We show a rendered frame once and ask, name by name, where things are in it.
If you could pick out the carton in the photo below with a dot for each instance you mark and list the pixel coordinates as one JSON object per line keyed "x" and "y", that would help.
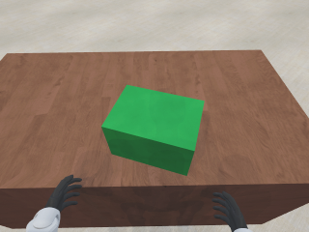
{"x": 155, "y": 128}

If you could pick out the right robot hand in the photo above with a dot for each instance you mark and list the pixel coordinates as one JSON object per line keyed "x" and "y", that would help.
{"x": 234, "y": 216}

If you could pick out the left robot forearm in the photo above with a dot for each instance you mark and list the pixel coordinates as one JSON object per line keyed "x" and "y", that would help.
{"x": 45, "y": 220}

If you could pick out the left robot hand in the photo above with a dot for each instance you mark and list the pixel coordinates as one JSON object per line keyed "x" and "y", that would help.
{"x": 59, "y": 195}

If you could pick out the pedestal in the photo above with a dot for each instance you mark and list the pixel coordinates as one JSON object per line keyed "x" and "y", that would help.
{"x": 253, "y": 139}

